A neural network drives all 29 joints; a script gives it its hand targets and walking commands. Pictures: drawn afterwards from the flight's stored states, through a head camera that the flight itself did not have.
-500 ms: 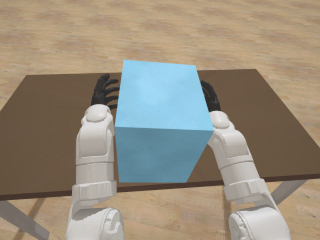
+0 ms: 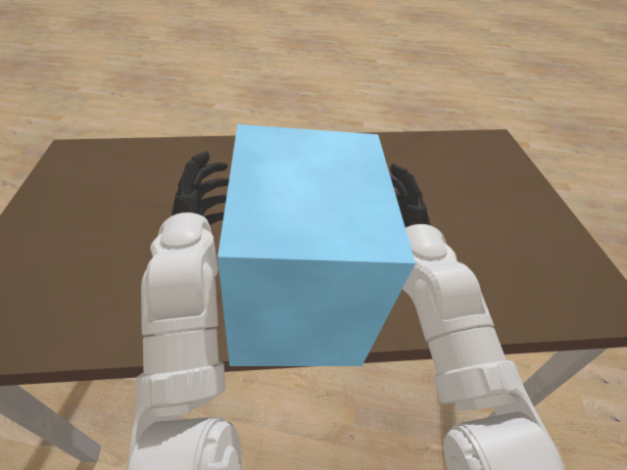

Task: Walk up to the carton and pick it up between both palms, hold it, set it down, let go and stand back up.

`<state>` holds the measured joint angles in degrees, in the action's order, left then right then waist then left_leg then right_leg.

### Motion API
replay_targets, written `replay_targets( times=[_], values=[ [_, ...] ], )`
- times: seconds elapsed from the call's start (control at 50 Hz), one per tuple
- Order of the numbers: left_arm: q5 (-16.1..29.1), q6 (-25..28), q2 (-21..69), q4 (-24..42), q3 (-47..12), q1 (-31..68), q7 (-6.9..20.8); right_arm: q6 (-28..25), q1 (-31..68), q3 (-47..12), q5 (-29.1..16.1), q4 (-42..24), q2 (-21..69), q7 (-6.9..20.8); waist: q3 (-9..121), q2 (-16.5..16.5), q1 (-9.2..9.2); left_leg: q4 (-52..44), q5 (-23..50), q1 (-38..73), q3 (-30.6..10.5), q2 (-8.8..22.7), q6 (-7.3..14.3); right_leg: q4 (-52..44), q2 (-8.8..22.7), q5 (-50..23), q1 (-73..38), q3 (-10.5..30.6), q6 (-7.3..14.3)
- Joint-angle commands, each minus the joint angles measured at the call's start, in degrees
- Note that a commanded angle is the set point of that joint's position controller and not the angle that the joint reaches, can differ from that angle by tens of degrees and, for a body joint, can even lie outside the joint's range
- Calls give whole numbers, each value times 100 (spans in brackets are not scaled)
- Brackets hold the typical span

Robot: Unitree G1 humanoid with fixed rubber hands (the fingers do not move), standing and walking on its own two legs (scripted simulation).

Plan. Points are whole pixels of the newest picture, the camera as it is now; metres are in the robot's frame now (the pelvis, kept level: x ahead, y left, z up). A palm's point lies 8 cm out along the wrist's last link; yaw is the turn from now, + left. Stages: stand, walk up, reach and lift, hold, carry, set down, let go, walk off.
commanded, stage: hold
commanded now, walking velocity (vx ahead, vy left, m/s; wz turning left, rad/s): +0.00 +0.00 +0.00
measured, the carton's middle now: (303, 251) +0.34 +0.01 +0.12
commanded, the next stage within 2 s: none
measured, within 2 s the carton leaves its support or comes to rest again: neither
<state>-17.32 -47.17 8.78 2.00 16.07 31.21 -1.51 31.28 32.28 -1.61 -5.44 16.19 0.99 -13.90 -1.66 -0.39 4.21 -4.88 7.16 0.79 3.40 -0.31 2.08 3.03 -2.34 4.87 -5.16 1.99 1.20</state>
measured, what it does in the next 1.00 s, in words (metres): stands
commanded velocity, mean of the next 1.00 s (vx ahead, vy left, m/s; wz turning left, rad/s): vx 0.00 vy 0.00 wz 0.00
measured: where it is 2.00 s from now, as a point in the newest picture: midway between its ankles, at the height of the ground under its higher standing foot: outside the picture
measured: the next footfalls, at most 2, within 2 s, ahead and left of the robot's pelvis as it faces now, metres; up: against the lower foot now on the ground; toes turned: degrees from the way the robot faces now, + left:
none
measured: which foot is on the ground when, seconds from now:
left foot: down 0.00-1.00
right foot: down 0.00-1.00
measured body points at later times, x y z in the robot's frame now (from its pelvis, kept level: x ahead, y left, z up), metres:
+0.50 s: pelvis +0.00 +0.00 +0.00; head -0.02 +0.00 +0.45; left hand +0.36 +0.13 +0.17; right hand +0.36 -0.13 +0.14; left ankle +0.06 +0.10 -0.75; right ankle -0.03 -0.10 -0.75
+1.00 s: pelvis +0.01 +0.00 +0.00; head -0.01 +0.00 +0.45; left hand +0.36 +0.15 +0.16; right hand +0.37 -0.12 +0.14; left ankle +0.06 +0.10 -0.75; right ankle -0.03 -0.10 -0.75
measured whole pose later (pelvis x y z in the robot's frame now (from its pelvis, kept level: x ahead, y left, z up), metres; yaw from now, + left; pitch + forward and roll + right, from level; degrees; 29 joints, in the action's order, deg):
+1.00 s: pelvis +0.01 +0.00 +0.00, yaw +0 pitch -6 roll +0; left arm -16.8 -49.8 8.3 9.0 13.8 25.7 -1.9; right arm 31.0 30.0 -5.4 -8.2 13.6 0.1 -15.2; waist -2.8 -1.0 4.2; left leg -5.1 6.3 4.3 2.8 -0.8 1.2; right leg -0.8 -1.9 4.2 -10.6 1.7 1.4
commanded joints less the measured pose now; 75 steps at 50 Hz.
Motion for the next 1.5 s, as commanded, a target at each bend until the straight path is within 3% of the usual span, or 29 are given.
replay_targets(
  times=[0.0, 0.04, 0.06, 0.14, 0.24, 0.28, 0.34, 0.4, 0.48, 0.52, 0.54, 0.6, 0.66, 0.7, 0.78, 0.82, 0.86, 0.94, 1.02, 1.04, 1.08, 1.12, 1.16, 1.24, 1.32, 1.36, 1.38, 1.42, 1.48],
  values=[
    [880, 473, 2643, 246, -2647, 3432, 659, -739, 4300, -1601, -302, -1533, 3090, 518, 2716, 198, -113, 453, -541, 2294, -306, 342, 335, -185, 314, -7, 1602, -12, -216],
    [799, 438, 2654, 284, -2522, 3294, 637, -724, 4072, -1494, -274, -1380, 2849, 553, 2759, 325, -95, 517, 179, 2553, -316, 309, 264, -230, 286, -610, 1421, 22, -168],
    [689, 379, 2526, 45, -2291, 3128, 650, -711, 4174, -1463, -267, -1277, 2781, 559, 2595, 220, -221, 536, 312, 2623, -315, 334, 239, -191, 270, -743, 1457, -21, -209],
    [761, 199, 2529, 322, -2262, 2567, 782, -644, 3412, -1572, -419, -1203, 2729, 447, 2606, 358, -18, 636, 1528, 2942, -358, 299, 104, -285, 199, -2017, 848, 73, -253],
    [1155, -19, 2666, 1563, -2957, 2291, 783, -657, 3359, -2136, -717, -2395, 2631, 327, 3238, 190, 165, 768, 3309, 3424, -481, 272, -120, -199, 70, -2996, 290, -1, -318],
    [1131, -114, 2660, 1490, -3127, 2192, 787, -615, 3267, -2200, -805, -2474, 2609, 337, 2923, 459, 182, 720, 3016, 3388, -437, 294, -109, -283, 66, -2541, 568, 14, -321],
    [997, -147, 2367, 1201, -3013, 2581, 800, -593, 3583, -1838, -557, -2207, 2436, 378, 2329, 343, 178, 580, 1214, 2883, -382, 286, -50, -409, 144, -1138, 1043, 6, -258],
    [1051, -6, 2486, 1062, -2947, 2667, 778, -612, 3644, -1803, -582, -2143, 2584, 396, 2181, 112, 158, 403, 219, 2602, -348, 321, 119, -347, 193, -708, 956, -25, -268],
    [1009, 208, 2501, 782, -2690, 3037, 725, -672, 3993, -1861, -491, -1949, 2883, 427, 2285, -82, -57, 311, -427, 2268, -383, 304, 316, -222, 335, -428, 1025, 34, -303],
    [853, 324, 2429, 140, -2423, 3092, 743, -721, 4238, -1787, -401, -1766, 2921, 450, 2171, -298, -159, 441, -836, 2075, -386, 293, 376, -267, 438, 268, 1266, 116, -302],
    [791, 396, 2370, 7, -2319, 3370, 774, -715, 4264, -1591, -326, -1405, 2931, 453, 2067, -182, -131, 539, -1047, 2091, -362, 232, 359, -338, 455, 724, 1594, 185, -266],
    [703, 545, 2350, -323, -2080, 3519, 760, -778, 4478, -1455, -268, -1008, 2971, 485, 2042, -40, -243, 673, -721, 2329, -336, 263, 354, -316, 471, 602, 1876, 85, -208],
    [688, 608, 2371, -268, -2065, 3238, 658, -802, 4214, -1439, -278, -865, 2955, 443, 2582, 162, -276, 522, 5, 2375, -296, 325, 336, -161, 349, -631, 1265, 97, -221],
    [714, 521, 2460, 58, -2166, 2918, 671, -783, 3713, -1424, -317, -951, 2836, 411, 2734, 372, -144, 546, 878, 2638, -326, 333, 207, -208, 273, -1314, 985, 110, -172],
    [1045, 280, 2648, 1061, -2692, 2254, 678, -742, 3314, -2203, -762, -1915, 2916, 291, 3243, 229, -42, 729, 2825, 3337, -489, 283, 68, -119, 184, -3246, 434, 104, -278],
    [1142, 146, 2589, 1321, -2893, 2455, 710, -691, 3528, -2302, -805, -2252, 2837, 223, 3175, 136, 10, 783, 3099, 3209, -512, 259, -44, -95, 100, -3395, 280, 49, -311],
    [1156, -12, 2585, 1377, -3103, 2340, 743, -607, 3311, -2229, -820, -2324, 2708, 229, 2855, 374, 135, 729, 2863, 3249, -471, 278, -120, -232, 127, -2576, 477, 39, -279],
    [1075, -173, 2273, 1131, -2927, 2402, 846, -519, 3359, -1814, -621, -2030, 2310, 255, 1922, 398, 229, 565, 1250, 2793, -409, 287, -78, -442, 153, -1181, 999, -6, -234],
    [1113, 113, 2360, 946, -2773, 3263, 845, -607, 3982, -1710, -519, -1782, 2660, 336, 1877, 87, 75, 364, -642, 2182, -372, 327, 195, -306, 307, 77, 1283, -57, -252],
    [1160, 260, 2405, 928, -2811, 3472, 803, -673, 4241, -1706, -523, -1874, 2809, 346, 2194, -88, 47, 378, -727, 2204, -369, 324, 251, -251, 313, 119, 1408, -88, -253],
    [1147, 460, 2649, 806, -2921, 3626, 711, -781, 4559, -1823, -498, -2086, 3031, 381, 2925, 153, -26, 365, -697, 2237, -400, 343, 302, -140, 292, -42, 1309, -63, -249],
    [1032, 507, 2714, 590, -2759, 3203, 618, -773, 4374, -2027, -473, -2069, 3128, 416, 3185, -170, -177, 396, -84, 2503, -422, 335, 374, -110, 292, -720, 1080, 1, -307],
    [951, 500, 2643, 573, -2636, 2909, 616, -749, 4060, -2206, -559, -1930, 3181, 362, 3208, -49, -276, 465, 399, 2617, -390, 262, 346, -31, 363, -1602, 852, 75, -342],
    [929, 156, 2452, 780, -2570, 2104, 743, -527, 3087, -2193, -676, -1798, 2967, 235, 2445, 32, -130, 441, 1500, 2673, -441, 249, 167, -40, 232, -2661, 353, 113, -410],
    [826, -60, 2165, 814, -2506, 2378, 945, -447, 2994, -1662, -552, -1405, 2452, 220, 1569, 432, 98, 479, 1038, 2617, -333, 229, 9, -340, 223, -1503, 868, 63, -280],
    [868, -31, 2232, 1092, -2515, 2720, 952, -505, 3171, -1598, -574, -1424, 2455, 219, 1579, 418, 103, 488, 894, 2516, -329, 248, -17, -403, 191, -1328, 820, -21, -272],
    [934, -4, 2312, 1115, -2666, 2926, 934, -551, 3449, -1647, -615, -1543, 2565, 246, 1852, 518, 102, 427, 788, 2559, -339, 285, -8, -396, 189, -1097, 858, -22, -196],
    [1188, 179, 2614, 1367, -2961, 2990, 845, -709, 3968, -2043, -780, -2402, 2856, 261, 2634, 260, 13, 493, 636, 2673, -385, 288, 106, -270, 234, -1225, 838, -73, -230],
    [1310, 319, 2791, 1354, -3256, 3014, 642, -759, 4259, -2249, -750, -2841, 2960, 318, 3456, 119, 13, 455, 870, 2871, -493, 340, 143, -92, 154, -1502, 868, -132, -258]
  ],
)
